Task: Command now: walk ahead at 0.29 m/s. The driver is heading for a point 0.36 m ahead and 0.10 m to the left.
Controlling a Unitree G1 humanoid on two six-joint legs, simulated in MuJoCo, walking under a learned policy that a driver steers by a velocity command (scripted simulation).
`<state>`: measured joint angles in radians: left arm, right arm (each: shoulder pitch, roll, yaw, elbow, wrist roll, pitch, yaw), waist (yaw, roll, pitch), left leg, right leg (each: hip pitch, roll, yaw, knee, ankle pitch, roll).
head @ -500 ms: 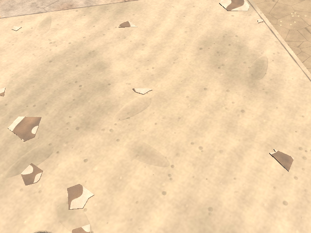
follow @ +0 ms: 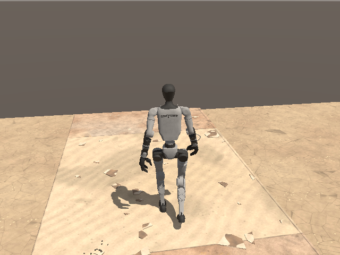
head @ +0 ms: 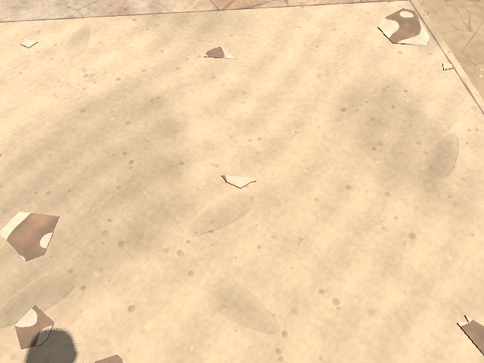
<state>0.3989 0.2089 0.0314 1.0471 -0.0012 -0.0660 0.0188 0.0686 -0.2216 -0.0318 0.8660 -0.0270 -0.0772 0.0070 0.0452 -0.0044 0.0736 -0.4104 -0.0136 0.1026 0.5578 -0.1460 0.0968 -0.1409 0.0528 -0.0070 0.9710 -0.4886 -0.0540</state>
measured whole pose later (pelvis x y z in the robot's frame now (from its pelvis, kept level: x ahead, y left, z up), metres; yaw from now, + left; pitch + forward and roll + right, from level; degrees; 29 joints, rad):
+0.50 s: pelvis +0.10 -0.01 +0.01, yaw +2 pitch -1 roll +0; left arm 0.21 0.16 0.01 1.07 0.01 -0.01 0.05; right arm 0.28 -0.17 0.00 1.03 -0.01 -0.01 -0.02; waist -0.03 0.02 0.02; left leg -0.17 -0.04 0.07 0.43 -0.24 0.06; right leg -0.21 -0.01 -0.05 0.45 -0.21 -0.01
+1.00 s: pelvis +0.14 +0.04 +0.02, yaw +18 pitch +1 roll -2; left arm 0.10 0.25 0.07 0.90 0.03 -0.02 -0.01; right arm 0.43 -0.20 -0.06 0.95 -0.01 -0.04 -0.01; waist -0.04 -0.02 0.00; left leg -0.07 -0.09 -0.08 0.28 -0.22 0.11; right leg -0.55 -0.04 0.00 0.92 -0.19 0.02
